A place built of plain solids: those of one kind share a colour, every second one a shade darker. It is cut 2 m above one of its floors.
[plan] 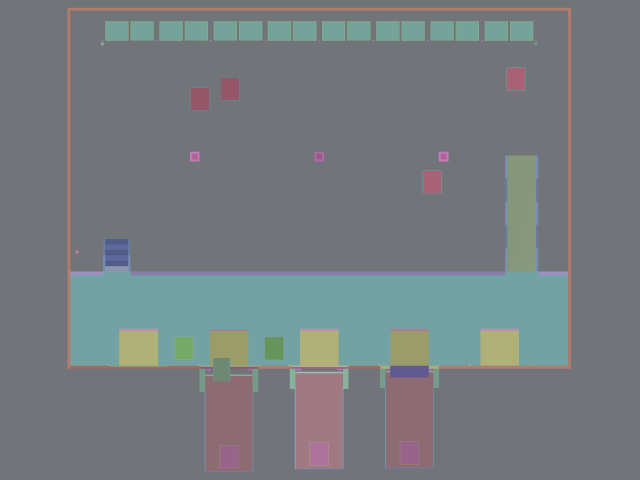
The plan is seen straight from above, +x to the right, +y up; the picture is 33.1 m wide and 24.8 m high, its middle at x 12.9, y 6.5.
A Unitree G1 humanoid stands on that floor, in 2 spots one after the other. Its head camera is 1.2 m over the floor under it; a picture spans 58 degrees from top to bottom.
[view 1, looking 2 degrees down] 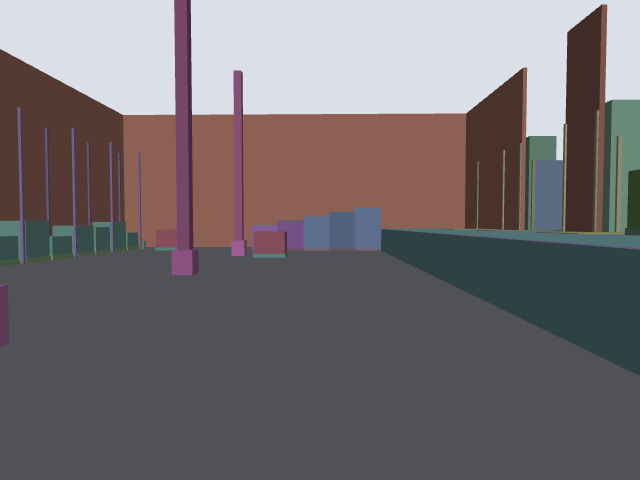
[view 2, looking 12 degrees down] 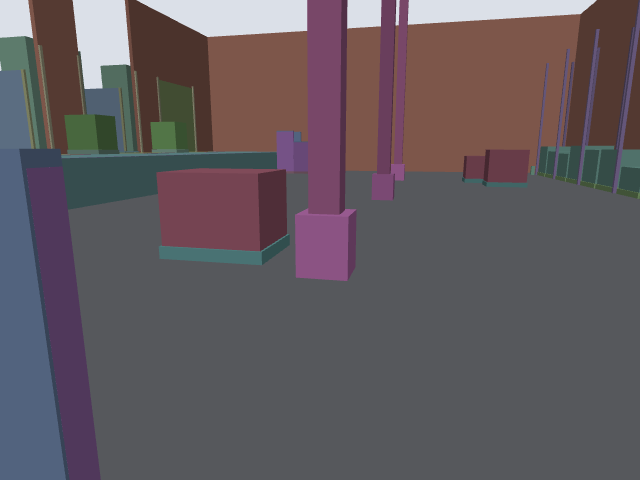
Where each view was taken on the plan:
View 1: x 2.40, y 7.35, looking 1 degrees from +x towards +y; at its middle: dock_south_cheek_whole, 20.09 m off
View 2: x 23.32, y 11.67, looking -167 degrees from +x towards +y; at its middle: column_guard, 3.97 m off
